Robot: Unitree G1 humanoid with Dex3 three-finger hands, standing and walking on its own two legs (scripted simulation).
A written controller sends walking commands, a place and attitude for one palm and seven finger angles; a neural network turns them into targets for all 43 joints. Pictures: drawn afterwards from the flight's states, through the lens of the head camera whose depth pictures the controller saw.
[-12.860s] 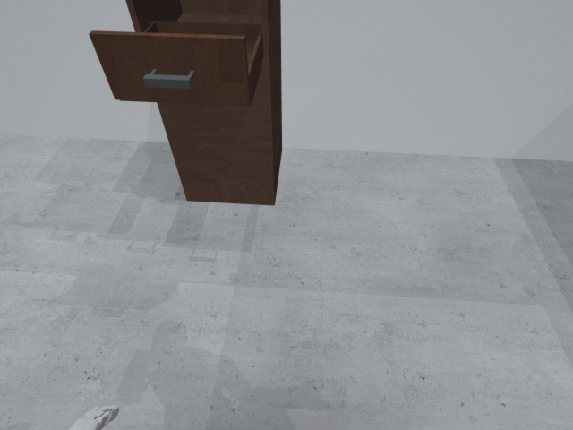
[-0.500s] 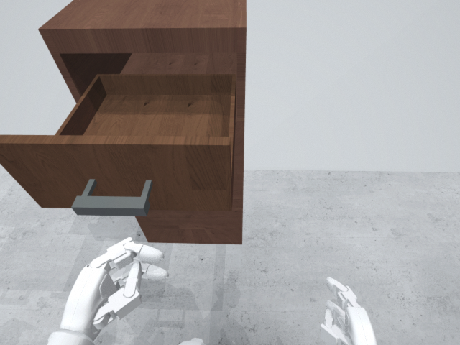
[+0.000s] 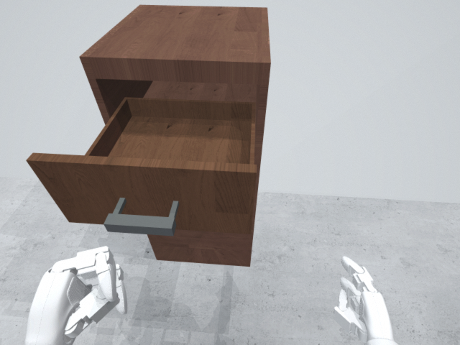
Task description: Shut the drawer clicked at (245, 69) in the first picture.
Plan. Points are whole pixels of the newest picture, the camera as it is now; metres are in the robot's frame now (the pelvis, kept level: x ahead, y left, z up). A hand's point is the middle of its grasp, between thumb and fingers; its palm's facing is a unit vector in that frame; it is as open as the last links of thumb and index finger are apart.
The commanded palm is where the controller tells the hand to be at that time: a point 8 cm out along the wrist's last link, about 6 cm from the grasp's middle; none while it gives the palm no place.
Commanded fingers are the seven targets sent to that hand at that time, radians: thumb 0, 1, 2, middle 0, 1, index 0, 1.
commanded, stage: raise the hand and make a fist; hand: left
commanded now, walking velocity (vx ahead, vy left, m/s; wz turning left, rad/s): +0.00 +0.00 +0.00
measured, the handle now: (144, 214) +0.32 +0.19 +0.07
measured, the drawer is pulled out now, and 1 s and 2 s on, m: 0.29 0.29 0.29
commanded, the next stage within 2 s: bring the fist close to the handle in 0.68 s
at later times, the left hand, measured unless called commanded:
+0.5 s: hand (123, 296) +0.14 +0.14 +0.15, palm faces +0.01 -1.00 -0.07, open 3.3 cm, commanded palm +0.09 +0.20 +0.17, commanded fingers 0.00 0.90 0.90 -1.40 -1.60 -1.40 -1.60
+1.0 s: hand (120, 284) +0.16 +0.16 +0.14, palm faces +0.09 -0.99 -0.08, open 3.3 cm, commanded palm +0.12 +0.21 +0.15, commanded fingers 0.00 0.90 0.90 -1.40 -1.60 -1.40 -1.60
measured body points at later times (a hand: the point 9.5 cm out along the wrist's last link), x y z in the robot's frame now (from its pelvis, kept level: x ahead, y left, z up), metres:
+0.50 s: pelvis -0.01 +0.01 +0.01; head -0.04 -0.01 +0.46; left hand +0.14 +0.20 +0.16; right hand +0.19 -0.19 -0.04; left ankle +0.01 +0.10 -0.71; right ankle -0.01 -0.10 -0.71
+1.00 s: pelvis +0.00 -0.03 +0.01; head -0.02 -0.05 +0.46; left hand +0.15 +0.21 +0.15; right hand +0.20 -0.25 -0.04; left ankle +0.01 +0.10 -0.70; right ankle -0.01 -0.10 -0.71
